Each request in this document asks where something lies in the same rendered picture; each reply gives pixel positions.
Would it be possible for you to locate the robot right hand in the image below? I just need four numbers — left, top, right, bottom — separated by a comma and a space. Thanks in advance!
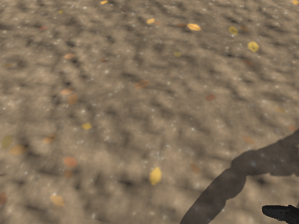
262, 204, 299, 224

